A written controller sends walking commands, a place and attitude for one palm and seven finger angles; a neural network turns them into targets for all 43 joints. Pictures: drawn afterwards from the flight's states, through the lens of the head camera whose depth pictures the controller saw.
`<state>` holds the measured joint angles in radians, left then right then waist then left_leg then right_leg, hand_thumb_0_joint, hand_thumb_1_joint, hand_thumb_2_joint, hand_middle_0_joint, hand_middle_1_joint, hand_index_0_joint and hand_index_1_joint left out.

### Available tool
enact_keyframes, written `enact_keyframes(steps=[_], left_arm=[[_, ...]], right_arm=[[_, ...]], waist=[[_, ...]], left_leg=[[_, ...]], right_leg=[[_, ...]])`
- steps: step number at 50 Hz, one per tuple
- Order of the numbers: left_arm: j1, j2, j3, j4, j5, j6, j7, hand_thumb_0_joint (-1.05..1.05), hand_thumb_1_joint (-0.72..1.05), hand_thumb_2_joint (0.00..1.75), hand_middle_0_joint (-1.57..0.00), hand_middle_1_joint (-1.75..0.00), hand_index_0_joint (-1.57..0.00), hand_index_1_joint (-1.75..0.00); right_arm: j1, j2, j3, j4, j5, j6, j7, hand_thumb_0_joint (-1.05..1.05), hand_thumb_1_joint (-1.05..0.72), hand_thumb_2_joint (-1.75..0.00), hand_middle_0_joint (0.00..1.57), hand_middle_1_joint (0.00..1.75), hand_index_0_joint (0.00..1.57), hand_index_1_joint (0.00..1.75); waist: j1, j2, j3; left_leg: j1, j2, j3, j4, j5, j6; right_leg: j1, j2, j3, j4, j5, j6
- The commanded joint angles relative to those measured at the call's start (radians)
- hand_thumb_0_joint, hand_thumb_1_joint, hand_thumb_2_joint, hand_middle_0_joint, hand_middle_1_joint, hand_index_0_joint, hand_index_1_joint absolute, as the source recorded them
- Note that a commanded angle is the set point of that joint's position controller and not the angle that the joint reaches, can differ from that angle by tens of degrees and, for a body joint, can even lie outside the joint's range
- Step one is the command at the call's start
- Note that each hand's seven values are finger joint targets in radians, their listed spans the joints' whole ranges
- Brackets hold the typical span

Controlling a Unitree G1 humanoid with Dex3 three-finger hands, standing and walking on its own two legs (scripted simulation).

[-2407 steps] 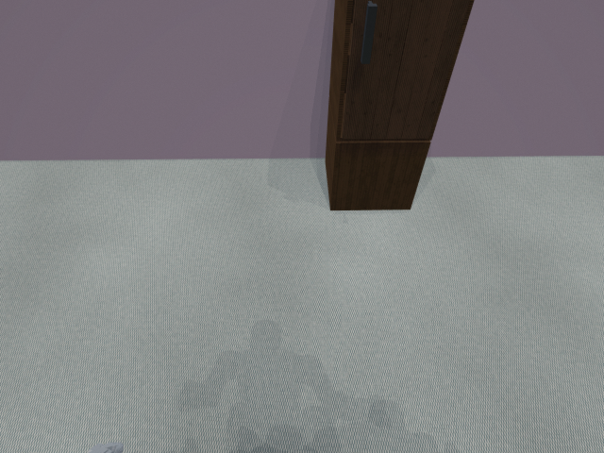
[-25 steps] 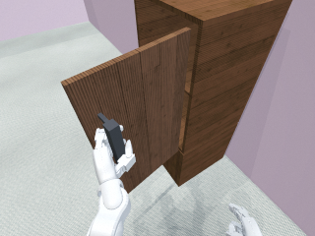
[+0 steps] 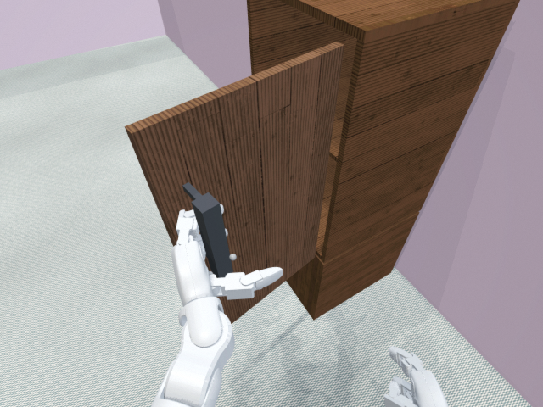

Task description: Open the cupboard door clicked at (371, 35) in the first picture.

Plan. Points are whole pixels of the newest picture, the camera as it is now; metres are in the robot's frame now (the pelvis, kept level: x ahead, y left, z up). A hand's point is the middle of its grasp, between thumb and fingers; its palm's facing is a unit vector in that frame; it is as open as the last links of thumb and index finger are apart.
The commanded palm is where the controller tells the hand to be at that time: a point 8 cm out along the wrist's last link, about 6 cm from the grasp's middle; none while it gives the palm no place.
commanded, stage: open thumb and fingers to let go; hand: left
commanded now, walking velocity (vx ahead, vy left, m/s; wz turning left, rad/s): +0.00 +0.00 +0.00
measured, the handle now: (206, 232) +0.35 +0.12 +0.09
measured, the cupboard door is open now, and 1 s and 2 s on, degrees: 100 100 100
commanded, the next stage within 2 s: slide the hand sideways off the handle in 0.30 s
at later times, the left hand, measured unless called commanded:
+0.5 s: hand (227, 263) +0.29 +0.08 +0.09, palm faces +0.21 -0.98 -0.06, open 15.4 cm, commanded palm +0.26 +0.12 +0.08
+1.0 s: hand (208, 287) +0.26 +0.11 +0.09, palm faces -0.07 -1.00 +0.01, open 16.3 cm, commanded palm +0.22 +0.16 +0.08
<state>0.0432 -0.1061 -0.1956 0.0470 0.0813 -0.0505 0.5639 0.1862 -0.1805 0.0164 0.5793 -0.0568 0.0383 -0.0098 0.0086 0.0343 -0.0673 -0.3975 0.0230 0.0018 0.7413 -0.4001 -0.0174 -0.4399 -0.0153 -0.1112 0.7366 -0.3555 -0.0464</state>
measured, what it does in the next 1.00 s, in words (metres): stands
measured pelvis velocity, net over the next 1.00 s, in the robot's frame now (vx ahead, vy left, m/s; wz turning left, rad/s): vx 0.00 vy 0.02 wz -0.04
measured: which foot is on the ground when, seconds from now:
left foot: down 0.00-1.00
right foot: down 0.00-1.00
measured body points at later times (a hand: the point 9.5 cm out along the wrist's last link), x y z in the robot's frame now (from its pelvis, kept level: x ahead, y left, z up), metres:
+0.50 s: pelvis -0.02 +0.01 +0.00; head -0.02 +0.00 +0.45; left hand +0.28 +0.14 +0.09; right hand +0.15 -0.20 -0.10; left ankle -0.01 +0.13 -0.71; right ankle +0.02 -0.09 -0.71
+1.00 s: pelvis +0.00 +0.02 +0.00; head +0.00 +0.01 +0.45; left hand +0.25 +0.16 +0.09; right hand +0.16 -0.20 -0.08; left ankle -0.01 +0.13 -0.71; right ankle +0.02 -0.09 -0.71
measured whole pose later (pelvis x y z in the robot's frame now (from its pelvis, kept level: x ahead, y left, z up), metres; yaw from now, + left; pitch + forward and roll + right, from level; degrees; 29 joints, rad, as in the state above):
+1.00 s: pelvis +0.00 +0.02 +0.00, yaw -2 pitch +3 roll +0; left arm 0.22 0.07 -0.11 -0.10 -0.08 -0.12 0.02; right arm 0.26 -0.21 0.05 0.52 0.01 -0.11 0.00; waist 0.00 0.02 -0.06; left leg -0.38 0.01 0.05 0.73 -0.40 0.01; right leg -0.44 -0.02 -0.06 0.72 -0.33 -0.02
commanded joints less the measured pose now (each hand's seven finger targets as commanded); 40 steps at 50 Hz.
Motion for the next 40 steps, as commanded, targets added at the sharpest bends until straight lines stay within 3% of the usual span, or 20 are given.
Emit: enact_keyframes(steps=[1,3,11,13,14,16,20,21,22,24,25,26,27,28,29,31,32,33,35,40], left_arm=[[-0.298,-0.078,-0.059,-0.234,0.035,-0.068,0.003,0.00,-0.50,0.30,-0.26,-0.95,-0.26,-0.95],[-0.301,-0.058,-0.040,-0.206,0.033,-0.064,0.008,0.00,-0.50,0.30,-0.24,-0.85,-0.24,-0.85],[-0.358,-0.062,-0.026,-0.167,0.027,-0.061,0.017,0.00,-0.50,0.30,-0.18,-0.45,-0.18,-0.45],[-0.369,-0.060,-0.025,-0.152,0.024,-0.062,0.017,0.00,-0.50,0.30,-0.16,-0.35,-0.16,-0.35],[-0.389,-0.067,-0.025,-0.151,0.019,-0.064,0.017,0.00,-0.50,0.30,-0.15,-0.30,-0.15,-0.30],[-0.423,-0.064,-0.016,-0.125,0.013,-0.065,0.019,0.00,-0.50,0.30,-0.15,-0.30,-0.15,-0.30],[-0.458,-0.070,-0.019,-0.106,0.015,-0.070,0.029,0.00,-0.50,0.30,-0.15,-0.30,-0.15,-0.30],[-0.423,-0.009,-0.203,-0.087,0.097,-0.106,-0.167,0.00,-0.50,0.30,-0.15,-0.30,-0.15,-0.30],[-0.465,0.058,-0.131,-0.138,0.056,-0.145,-0.272,0.00,-0.50,0.30,-0.15,-0.30,-0.15,-0.30],[-0.513,0.105,-0.121,-0.161,0.009,-0.186,-0.425,0.00,-0.50,0.30,-0.15,-0.30,-0.15,-0.30],[-0.495,0.115,-0.115,-0.136,-0.028,-0.191,-0.496,0.00,-0.50,0.30,-0.15,-0.30,-0.15,-0.30],[-0.507,0.116,-0.118,-0.117,-0.072,-0.189,-0.567,0.00,-0.50,0.30,-0.15,-0.30,-0.15,-0.30],[-0.504,0.096,-0.102,-0.122,-0.130,-0.181,-0.607,0.00,-0.50,0.30,-0.15,-0.30,-0.15,-0.30],[-0.489,0.073,-0.094,-0.112,-0.174,-0.166,-0.625,0.00,-0.50,0.30,-0.15,-0.30,-0.15,-0.30],[-0.456,0.071,-0.065,-0.092,-0.207,-0.154,-0.625,0.00,-0.50,0.30,-0.15,-0.30,-0.15,-0.30],[-0.390,0.086,-0.015,-0.100,-0.229,-0.145,-0.598,0.00,-0.50,0.30,-0.15,-0.30,-0.15,-0.30],[-0.347,0.102,0.009,-0.105,-0.225,-0.143,-0.579,0.00,-0.50,0.30,-0.15,-0.30,-0.15,-0.30],[-0.323,0.112,0.015,-0.108,-0.213,-0.142,-0.565,0.00,-0.50,0.30,-0.15,-0.30,-0.15,-0.30],[-0.306,0.121,0.018,-0.146,-0.187,-0.145,-0.539,0.00,-0.50,0.30,-0.15,-0.30,-0.15,-0.30],[-0.167,0.163,0.049,-0.220,-0.153,-0.144,-0.527,0.00,-0.50,0.30,-0.15,-0.30,-0.15,-0.30]], right_arm=[[-0.115,-0.086,-0.031,-0.156,0.002,-0.051,-0.005,0.00,-0.90,-0.90,0.20,0.30,0.20,0.30],[-0.117,-0.088,-0.031,-0.150,0.004,-0.051,-0.008,0.00,-0.90,-0.90,0.20,0.30,0.20,0.30],[-0.126,-0.086,-0.029,-0.142,0.004,-0.049,-0.011,0.00,-0.90,-0.90,0.20,0.30,0.20,0.30],[-0.131,-0.088,-0.028,-0.141,0.004,-0.050,-0.012,0.00,-0.90,-0.90,0.20,0.30,0.20,0.30],[-0.140,-0.086,-0.026,-0.139,0.005,-0.051,-0.013,0.00,-0.90,-0.90,0.20,0.30,0.20,0.30],[-0.142,-0.086,-0.022,-0.132,0.006,-0.052,-0.015,0.00,-0.90,-0.90,0.20,0.30,0.20,0.30],[-0.144,-0.087,-0.024,-0.123,0.006,-0.057,-0.014,0.00,-0.90,-0.90,0.20,0.30,0.20,0.30],[-0.068,-0.116,-0.021,-0.091,0.003,-0.057,-0.011,0.00,-0.90,-0.90,0.20,0.30,0.20,0.30],[-0.058,-0.114,-0.027,-0.128,0.017,-0.066,-0.019,0.00,-0.90,-0.90,0.20,0.30,0.20,0.30],[-0.055,-0.117,-0.021,-0.142,0.032,-0.086,-0.035,0.00,-0.90,-0.90,0.20,0.30,0.20,0.30],[-0.054,-0.121,-0.014,-0.148,0.042,-0.100,-0.041,0.00,-0.90,-0.90,0.20,0.30,0.20,0.30],[-0.058,-0.126,-0.008,-0.154,0.054,-0.114,-0.046,0.00,-0.90,-0.90,0.20,0.30,0.20,0.30],[-0.065,-0.123,-0.004,-0.167,0.065,-0.131,-0.050,0.00,-0.90,-0.90,0.20,0.30,0.20,0.30],[-0.079,-0.122,0.000,-0.176,0.075,-0.147,-0.049,0.00,-0.90,-0.90,0.20,0.30,0.20,0.30],[-0.076,-0.123,0.002,-0.176,0.080,-0.162,-0.050,0.00,-0.90,-0.90,0.20,0.30,0.20,0.30],[-0.071,-0.129,-0.001,-0.181,0.080,-0.187,-0.043,0.00,-0.90,-0.90,0.20,0.30,0.20,0.30],[-0.068,-0.130,-0.003,-0.183,0.081,-0.195,-0.036,0.00,-0.90,-0.90,0.20,0.30,0.20,0.30],[-0.069,-0.132,-0.003,-0.183,0.079,-0.200,-0.030,0.00,-0.90,-0.90,0.20,0.30,0.20,0.30],[-0.062,-0.129,-0.005,-0.187,0.076,-0.209,-0.019,0.00,-0.90,-0.90,0.20,0.30,0.20,0.30],[-0.048,-0.130,-0.010,-0.211,0.068,-0.214,-0.004,0.00,-0.90,-0.90,0.20,0.30,0.20,0.30]], waist=[[-0.015,-0.075,-0.194],[-0.012,-0.105,-0.185],[-0.007,-0.092,-0.199],[-0.007,-0.119,-0.183],[-0.012,-0.101,-0.171],[-0.015,-0.106,-0.150],[-0.015,-0.092,-0.173],[-0.080,-0.137,-0.137],[-0.059,-0.107,-0.194],[-0.057,-0.060,-0.220],[-0.055,-0.052,-0.201],[-0.068,-0.048,-0.180],[-0.059,-0.036,-0.183],[-0.053,-0.022,-0.165],[-0.047,-0.052,-0.145],[-0.024,-0.103,-0.144],[-0.011,-0.114,-0.138],[-0.003,-0.087,-0.133],[-0.003,-0.082,-0.134],[0.021,-0.084,-0.160]], left_leg=[[0.024,-0.030,-0.010,-0.083,0.234,0.028],[0.011,-0.030,-0.014,-0.085,0.217,0.028],[0.011,-0.033,-0.010,-0.096,0.198,0.026],[0.006,-0.032,-0.013,-0.100,0.179,0.027],[0.008,-0.033,-0.011,-0.102,0.162,0.027],[0.001,-0.035,-0.016,-0.109,0.131,0.027],[0.007,-0.035,-0.018,-0.113,0.120,0.026],[0.037,-0.032,-0.017,-0.104,0.154,0.041],[0.031,-0.036,-0.014,-0.095,0.171,0.046],[0.047,-0.040,-0.015,-0.095,0.156,0.046],[0.041,-0.042,-0.019,-0.099,0.140,0.045],[0.043,-0.043,-0.023,-0.103,0.121,0.046],[0.040,-0.045,-0.030,-0.111,0.100,0.042],[0.039,-0.043,-0.034,-0.119,0.079,0.038],[0.025,-0.040,-0.045,-0.129,0.050,0.032],[0.011,-0.038,-0.054,-0.146,0.040,0.028],[0.006,-0.036,-0.052,-0.151,0.041,0.027],[0.006,-0.036,-0.048,-0.156,0.045,0.025],[0.013,-0.030,-0.047,-0.160,0.057,0.023],[0.016,-0.025,-0.027,-0.153,0.137,0.023]], right_leg=[[0.118,-0.007,0.062,-0.122,0.214,0.013],[0.117,-0.007,0.065,-0.132,0.187,0.014],[0.121,-0.007,0.068,-0.140,0.154,0.012],[0.115,-0.007,0.069,-0.154,0.122,0.014],[0.103,-0.009,0.072,-0.162,0.097,0.015],[0.089,-0.008,0.071,-0.170,0.048,0.014],[0.083,-0.006,0.068,-0.164,0.035,0.012],[0.051,-0.005,0.087,-0.139,0.142,0.011],[0.076,-0.008,0.083,-0.122,0.185,0.008],[0.088,-0.010,0.091,-0.115,0.187,0.009],[0.088,-0.008,0.091,-0.119,0.175,0.008],[0.078,-0.005,0.089,-0.126,0.158,0.008],[0.079,-0.001,0.083,-0.132,0.129,0.008],[0.069,0.002,0.078,-0.141,0.092,0.008],[0.060,0.005,0.066,-0.144,0.052,0.011],[0.068,0.006,0.055,-0.148,0.025,0.016],[0.070,0.007,0.054,-0.146,0.021,0.018],[0.071,0.006,0.053,-0.142,0.023,0.016],[0.063,0.007,0.047,-0.128,0.039,0.016],[0.105,0.007,0.054,-0.113,0.118,0.012]])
